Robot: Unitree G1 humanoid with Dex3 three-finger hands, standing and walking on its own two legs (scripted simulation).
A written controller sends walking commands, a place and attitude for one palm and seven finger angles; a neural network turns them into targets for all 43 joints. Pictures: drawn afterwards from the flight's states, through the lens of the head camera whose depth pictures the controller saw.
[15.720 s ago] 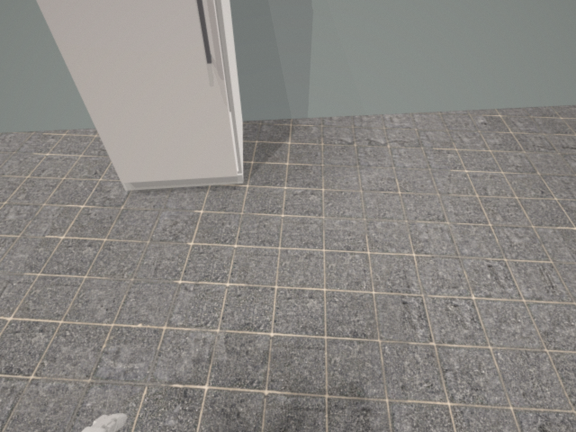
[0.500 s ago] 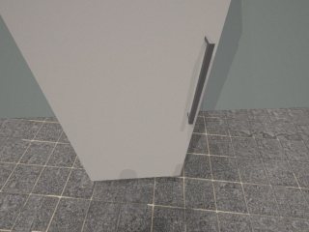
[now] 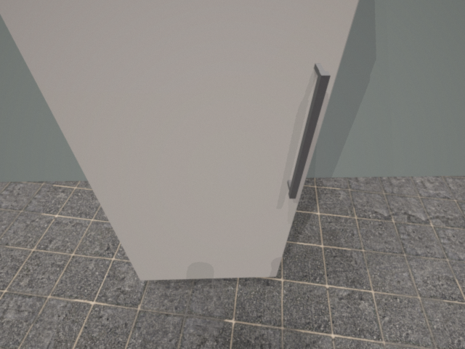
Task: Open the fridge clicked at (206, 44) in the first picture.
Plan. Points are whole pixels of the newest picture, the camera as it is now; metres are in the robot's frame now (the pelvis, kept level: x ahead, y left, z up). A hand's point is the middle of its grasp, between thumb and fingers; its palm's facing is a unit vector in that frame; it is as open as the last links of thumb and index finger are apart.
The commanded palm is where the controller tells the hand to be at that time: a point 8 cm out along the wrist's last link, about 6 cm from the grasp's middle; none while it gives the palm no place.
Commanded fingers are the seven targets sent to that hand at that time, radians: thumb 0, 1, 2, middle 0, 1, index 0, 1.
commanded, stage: come to a stop and stand still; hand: right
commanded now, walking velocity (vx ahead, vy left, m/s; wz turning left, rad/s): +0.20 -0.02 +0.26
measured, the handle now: (303, 141) +0.52 -0.13 +0.08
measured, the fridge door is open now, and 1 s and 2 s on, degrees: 0 0 0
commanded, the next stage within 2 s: none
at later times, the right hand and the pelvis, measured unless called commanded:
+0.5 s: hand out of the picture +0.09 -0.21 -0.18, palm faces -0.01 +0.98 -0.18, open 7.3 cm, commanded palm none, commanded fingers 0.00 -0.90 -0.90 0.20 0.30 0.20 0.30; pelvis +0.05 -0.03 +0.00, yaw +3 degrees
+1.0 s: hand out of the picture +0.08 -0.16 -0.18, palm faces -0.03 +0.98 -0.18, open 7.2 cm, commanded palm none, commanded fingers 0.00 -0.90 -0.90 0.20 0.30 0.20 0.30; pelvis +0.02 +0.01 +0.00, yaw +3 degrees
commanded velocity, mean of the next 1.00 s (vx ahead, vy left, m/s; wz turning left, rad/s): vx -0.03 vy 0.03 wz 0.02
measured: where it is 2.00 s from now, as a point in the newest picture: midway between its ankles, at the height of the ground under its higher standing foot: outside the picture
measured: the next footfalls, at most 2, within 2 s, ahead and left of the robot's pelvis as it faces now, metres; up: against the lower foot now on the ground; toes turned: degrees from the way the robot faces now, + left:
right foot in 0.30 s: +0.06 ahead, -0.11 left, +0.00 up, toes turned -1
left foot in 0.70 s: +0.07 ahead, +0.13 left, +0.00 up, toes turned +6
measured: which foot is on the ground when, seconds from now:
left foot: down 0.00-0.32, up 0.34-0.68, down 0.70-1.00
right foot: down 0.00-0.16, up 0.18-0.28, down 0.30-1.00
